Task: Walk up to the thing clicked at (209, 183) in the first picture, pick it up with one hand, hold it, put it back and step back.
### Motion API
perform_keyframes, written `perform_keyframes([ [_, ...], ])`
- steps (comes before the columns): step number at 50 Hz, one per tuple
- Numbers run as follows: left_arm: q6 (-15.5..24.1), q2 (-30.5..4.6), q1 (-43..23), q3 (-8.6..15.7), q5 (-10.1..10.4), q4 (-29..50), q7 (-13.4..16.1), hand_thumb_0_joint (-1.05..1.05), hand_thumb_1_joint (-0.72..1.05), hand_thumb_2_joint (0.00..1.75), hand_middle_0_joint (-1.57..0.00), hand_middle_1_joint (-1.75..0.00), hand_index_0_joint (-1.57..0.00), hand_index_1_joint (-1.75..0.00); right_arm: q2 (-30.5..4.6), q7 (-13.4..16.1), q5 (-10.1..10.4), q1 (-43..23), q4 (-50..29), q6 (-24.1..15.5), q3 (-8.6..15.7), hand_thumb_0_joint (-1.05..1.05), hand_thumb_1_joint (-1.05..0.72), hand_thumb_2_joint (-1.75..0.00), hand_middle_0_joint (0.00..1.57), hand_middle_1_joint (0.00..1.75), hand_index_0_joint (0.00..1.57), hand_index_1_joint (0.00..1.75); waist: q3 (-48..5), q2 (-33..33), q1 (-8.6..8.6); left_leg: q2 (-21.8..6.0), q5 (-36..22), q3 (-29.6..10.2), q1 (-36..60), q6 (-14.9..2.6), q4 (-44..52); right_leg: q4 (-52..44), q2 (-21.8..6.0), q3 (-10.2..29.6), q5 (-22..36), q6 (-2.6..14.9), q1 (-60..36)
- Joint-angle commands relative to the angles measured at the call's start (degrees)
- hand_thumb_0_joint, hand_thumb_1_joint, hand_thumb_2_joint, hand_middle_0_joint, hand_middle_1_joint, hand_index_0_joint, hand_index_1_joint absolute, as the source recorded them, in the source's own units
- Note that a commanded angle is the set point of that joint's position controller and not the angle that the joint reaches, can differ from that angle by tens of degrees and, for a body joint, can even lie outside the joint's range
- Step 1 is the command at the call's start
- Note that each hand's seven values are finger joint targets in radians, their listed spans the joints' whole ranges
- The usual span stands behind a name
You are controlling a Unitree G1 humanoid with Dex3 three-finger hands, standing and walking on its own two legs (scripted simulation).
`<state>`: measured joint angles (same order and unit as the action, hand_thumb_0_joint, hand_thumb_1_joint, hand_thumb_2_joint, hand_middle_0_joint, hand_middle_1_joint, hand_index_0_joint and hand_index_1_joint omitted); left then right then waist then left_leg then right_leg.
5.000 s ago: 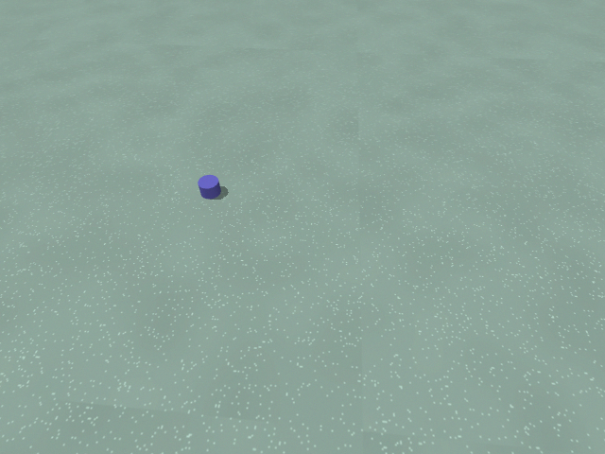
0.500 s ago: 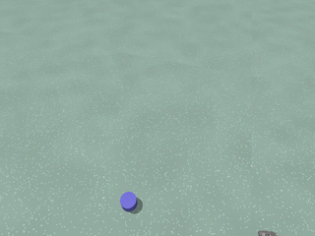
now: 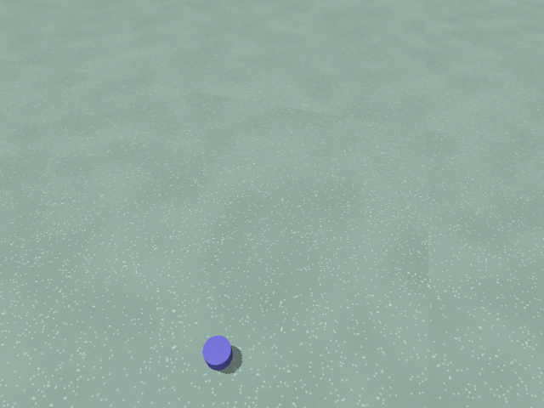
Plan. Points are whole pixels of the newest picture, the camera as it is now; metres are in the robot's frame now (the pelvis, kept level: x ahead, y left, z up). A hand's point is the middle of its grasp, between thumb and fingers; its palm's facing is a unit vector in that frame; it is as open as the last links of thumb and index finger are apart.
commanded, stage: walk up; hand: left
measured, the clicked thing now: (218, 352) +0.42 +0.20 -0.75
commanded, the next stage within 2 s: stand in 0.06 s
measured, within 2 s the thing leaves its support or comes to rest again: neither
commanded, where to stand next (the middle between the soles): +0.07 +0.00 m, yaw -1 degrees
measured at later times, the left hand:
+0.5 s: hand out of the picture +0.09 +0.24 -0.16, palm faces -0.03 -0.94 -0.34, open 7.4 cm
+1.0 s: hand out of the picture +0.10 +0.24 -0.16, palm faces -0.03 -0.94 -0.34, open 7.4 cm
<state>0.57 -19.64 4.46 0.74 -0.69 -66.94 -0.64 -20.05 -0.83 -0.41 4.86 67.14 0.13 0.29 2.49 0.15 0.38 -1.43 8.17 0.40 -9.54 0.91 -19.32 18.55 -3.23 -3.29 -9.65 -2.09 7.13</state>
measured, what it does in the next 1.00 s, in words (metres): stands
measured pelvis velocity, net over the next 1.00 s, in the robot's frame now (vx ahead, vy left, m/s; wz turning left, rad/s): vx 0.02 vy -0.01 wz -0.01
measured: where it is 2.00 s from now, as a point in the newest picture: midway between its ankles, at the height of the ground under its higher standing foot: outside the picture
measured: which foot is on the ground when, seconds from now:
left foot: down 0.00-1.00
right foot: down 0.00-1.00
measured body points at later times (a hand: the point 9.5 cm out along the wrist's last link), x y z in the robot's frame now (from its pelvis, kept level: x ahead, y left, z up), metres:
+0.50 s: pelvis +0.02 -0.01 +0.00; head +0.03 -0.01 +0.45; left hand +0.09 +0.29 -0.13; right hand +0.10 -0.31 -0.13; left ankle +0.03 +0.13 -0.75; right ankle +0.00 -0.14 -0.75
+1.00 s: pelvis +0.02 -0.01 +0.00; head +0.03 -0.01 +0.45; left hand +0.11 +0.29 -0.13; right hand +0.10 -0.31 -0.13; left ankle +0.03 +0.13 -0.75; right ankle +0.00 -0.14 -0.75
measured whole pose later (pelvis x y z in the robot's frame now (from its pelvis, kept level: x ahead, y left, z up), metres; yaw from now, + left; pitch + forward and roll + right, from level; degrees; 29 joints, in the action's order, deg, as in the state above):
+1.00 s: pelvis +0.02 -0.01 +0.00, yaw +0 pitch -1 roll +0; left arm 0.5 -20.1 5.8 0.5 -0.8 -65.3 -0.3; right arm -20.2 -0.3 -0.7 4.9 65.8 -0.2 -0.2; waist 2.2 0.0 0.3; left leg -2.4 9.7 0.6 -6.9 1.8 -18.1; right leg 17.4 -2.3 -3.2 -11.2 -1.4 4.7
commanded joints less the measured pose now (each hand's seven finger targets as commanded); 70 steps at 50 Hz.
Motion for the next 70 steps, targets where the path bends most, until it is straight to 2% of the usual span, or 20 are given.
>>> perform_keyframes([
  [1, 1.3, -12.4, -2.9, 2.1, 0.3, 3.2, 0.9, 0.00, 0.90, 0.90, -0.20, -0.30, -0.20, -0.30, -12.1, 0.7, 0.3, -3.2, -3.8, -1.4, 2.3, 0.00, -0.90, -0.90, 0.20, 0.30, 0.20, 0.30, -4.6, 0.6, -0.29, -5.8, -3.2, -5.6, 0.8, -1.71, 3.6, -3.1, -4.9, 4.8, 3.1, 2.30, -1.1],
  [3, 1.1, -12.8, -2.3, 2.0, 0.0, 3.5, 0.9, 0.00, 0.90, 0.90, -0.20, -0.30, -0.20, -0.30, -11.7, 0.8, -0.3, -2.7, -4.2, -1.6, 2.1, 0.00, -0.90, -0.90, 0.20, 0.30, 0.20, 0.30, -5.6, -0.4, -0.11, -6.4, -3.4, -5.4, 1.4, -1.63, 3.7, -2.9, -5.4, 5.1, 2.5, 2.40, -1.5],
  [6, 1.0, -12.6, -2.4, 1.9, 0.1, 3.6, 0.9, 0.00, 0.90, 0.90, -0.20, -0.30, -0.20, -0.30, -11.9, 0.9, -0.3, -2.9, -4.1, -1.7, 2.0, 0.00, -0.90, -0.90, 0.20, 0.30, 0.20, 0.30, -3.9, 0.4, -0.11, -6.0, -1.4, -5.6, 0.6, -0.97, 4.6, -3.1, -5.1, 5.0, 0.4, 2.42, -0.5],
  [7, 1.0, -12.3, -1.8, 1.9, 0.0, 3.7, 0.8, 0.00, 0.90, 0.90, -0.20, -0.30, -0.20, -0.30, -12.6, 1.0, -0.2, -3.1, -4.3, -1.7, 2.2, 0.00, -0.90, -0.90, 0.20, 0.30, 0.20, 0.30, -4.1, 0.5, -0.37, -6.3, -1.6, -5.5, 1.3, -1.39, 4.0, -3.3, -5.3, 5.3, 1.2, 2.45, -0.4],
  [14, 1.0, -12.9, -2.1, 1.8, 0.2, 4.2, 0.8, 0.00, 0.90, 0.90, -0.20, -0.30, -0.20, -0.30, -12.2, 0.9, -0.2, -2.9, -4.7, -1.7, 2.1, 0.00, -0.90, -0.90, 0.20, 0.30, 0.20, 0.30, -3.8, -0.2, -0.02, -6.2, -2.5, -5.3, 1.3, -1.17, 3.9, -3.3, -5.3, 5.3, 0.6, 2.53, -0.1],
  [16, 1.3, -12.4, -1.4, 1.6, 0.1, 4.3, 0.8, 0.00, 0.90, 0.90, -0.20, -0.30, -0.20, -0.30, -12.3, 0.9, -0.2, -3.4, -4.8, -1.9, 2.0, 0.00, -0.90, -0.90, 0.20, 0.30, 0.20, 0.30, -5.2, 0.3, -0.35, -6.7, -7.8, -5.1, 2.9, -1.27, 2.9, -3.0, -5.5, 5.2, 5.0, 2.49, -0.9],
  [19, 1.4, -12.7, -1.2, 1.7, 0.2, 4.3, 0.9, 0.00, 0.90, 0.90, -0.20, -0.30, -0.20, -0.30, -12.2, 1.0, -0.1, -3.0, -4.6, -2.0, 2.0, 0.00, -0.90, -0.90, 0.20, 0.30, 0.20, 0.30, -5.3, -0.1, -0.19, -6.5, -8.5, -4.7, 3.5, -1.24, 2.4, -3.2, -5.6, 5.3, 6.6, 2.40, -1.5],
  [22, 1.3, -13.1, -1.5, 1.8, 0.2, 4.5, 1.0, 0.00, 0.90, 0.90, -0.20, -0.30, -0.20, -0.30, -12.1, 1.0, 0.0, -3.1, -4.7, -1.8, 2.0, 0.00, -0.90, -0.90, 0.20, 0.30, 0.20, 0.30, -5.5, -0.6, -0.09, -6.6, -7.5, -4.8, 3.5, -1.20, 2.6, -3.2, -5.4, 4.9, 5.7, 2.32, -1.6],
  [26, 1.4, -12.9, -1.3, 1.7, 0.2, 4.6, 1.0, 0.00, 0.90, 0.90, -0.20, -0.30, -0.20, -0.30, -12.3, 1.1, 0.0, -3.2, -4.5, -1.8, 1.9, 0.00, -0.90, -0.90, 0.20, 0.30, 0.20, 0.30, -6.4, -0.1, -0.16, -6.9, -11.4, -4.3, 4.8, -1.23, 2.1, -2.7, -5.7, 5.2, 10.1, 2.39, -2.3],
  [36, 1.2, -13.0, -1.5, 1.9, 0.2, 4.4, 1.0, 0.00, 0.90, 0.90, -0.20, -0.30, -0.20, -0.30, -12.1, 1.1, 0.0, -3.1, -4.7, -1.6, 1.7, 0.00, -0.90, -0.90, 0.20, 0.30, 0.20, 0.30, -4.4, 0.2, -0.18, -6.5, -7.9, -4.1, 3.3, -1.04, 3.1, -3.8, -5.5, 5.1, 7.2, 2.35, -2.7],
  [40, 1.2, -13.1, -1.7, 2.0, 0.2, 4.7, 1.1, 0.00, 0.90, 0.90, -0.20, -0.30, -0.20, -0.30, -12.0, 1.1, -0.1, -2.9, -4.9, -1.7, 1.8, 0.00, -0.90, -0.90, 0.20, 0.30, 0.20, 0.30, -4.6, -0.5, -0.18, -6.8, -8.6, -4.4, 3.7, -1.08, 3.2, -3.4, -5.4, 4.7, 6.7, 2.52, -2.6],
  [46, 1.3, -13.0, -1.1, 1.9, 0.1, 5.0, 1.1, 0.00, 0.90, 0.90, -0.20, -0.30, -0.20, -0.30, -12.2, 1.2, 0.0, -2.8, -5.0, -1.7, 1.8, 0.00, -0.90, -0.90, 0.20, 0.30, 0.20, 0.30, -5.5, -0.5, -0.30, -6.9, -10.1, -4.1, 5.0, -1.29, 2.5, -3.6, -5.5, 4.8, 9.1, 2.53, -2.7],
  [50, 1.2, -12.8, -1.2, 1.9, 0.2, 4.9, 1.1, 0.00, 0.90, 0.90, -0.20, -0.30, -0.20, -0.30, -12.2, 1.2, 0.0, -2.3, -5.0, -1.6, 1.7, 0.00, -0.90, -0.90, 0.20, 0.30, 0.20, 0.30, -4.1, -0.2, -0.06, -6.4, -6.9, -3.9, 3.6, -1.24, 3.1, -4.2, -5.5, 5.2, 7.3, 2.46, -2.7],
  [53, 1.2, -13.0, -0.7, 2.0, 0.1, 5.0, 1.1, 0.00, 0.90, 0.90, -0.20, -0.30, -0.20, -0.30, -12.5, 1.2, 0.0, -2.8, -5.2, -1.7, 1.9, 0.00, -0.90, -0.90, 0.20, 0.30, 0.20, 0.30, -5.5, 0.3, -0.40, -6.9, -10.6, -4.0, 4.9, -1.40, 2.6, -3.4, -5.6, 4.9, 9.6, 2.66, -3.0],
  [56, 1.2, -13.0, -0.5, 2.0, 0.2, 5.0, 1.0, 0.00, 0.90, 0.90, -0.20, -0.30, -0.20, -0.30, -12.3, 1.3, 0.0, -2.2, -5.0, -1.7, 1.6, 0.00, -0.90, -0.90, 0.20, 0.30, 0.20, 0.30, -5.3, 0.4, -0.37, -6.8, -10.8, -3.8, 4.9, -1.38, 2.7, -3.4, -5.7, 5.2, 10.4, 2.73, -3.5],
  [59, 1.0, -13.0, -0.7, 2.0, 0.2, 4.9, 1.1, 0.00, 0.90, 0.90, -0.20, -0.30, -0.20, -0.30, -12.3, 1.3, 0.0, -2.3, -5.1, -1.7, 1.7, 0.00, -0.90, -0.90, 0.20, 0.30, 0.20, 0.30, -4.7, -0.1, -0.33, -6.9, -9.4, -4.1, 4.8, -1.22, 3.2, -3.4, -5.3, 4.8, 7.7, 2.59, -2.9],
  [63, 1.0, -12.9, -0.3, 1.9, 0.1, 5.0, 1.0, 0.00, 0.90, 0.90, -0.20, -0.30, -0.20, -0.30, -12.3, 1.3, 0.0, -2.1, -5.2, -1.7, 1.7, 0.00, -0.90, -0.90, 0.20, 0.30, 0.20, 0.30, -4.8, 0.6, -0.37, -6.7, -9.9, -3.7, 4.6, -1.36, 3.2, -3.5, -5.5, 5.0, 8.9, 2.68, -3.3],
  [67, 0.9, -12.9, -0.4, 2.0, 0.2, 5.1, 1.0, 0.00, 0.90, 0.90, -0.20, -0.30, -0.20, -0.30, -12.3, 1.3, -0.1, -2.0, -5.1, -1.8, 1.6, 0.00, -0.90, -0.90, 0.20, 0.30, 0.20, 0.30, -3.9, 0.2, -0.45, -6.8, -8.1, -4.0, 4.2, -1.29, 3.7, -3.6, -5.4, 5.0, 6.6, 2.68, -2.4],
  [70, 1.0, -12.8, -0.2, 1.8, 0.0, 5.2, 1.0, 0.00, 0.90, 0.90, -0.20, -0.30, -0.20, -0.30, -12.7, 1.3, -0.1, -2.1, -5.3, -1.7, 1.8, 0.00, -0.90, -0.90, 0.20, 0.30, 0.20, 0.30, -4.5, 0.3, -0.40, -6.8, -9.4, -3.8, 4.8, -1.46, 3.1, -3.7, -5.5, 5.0, 8.2, 2.61, -2.6],
])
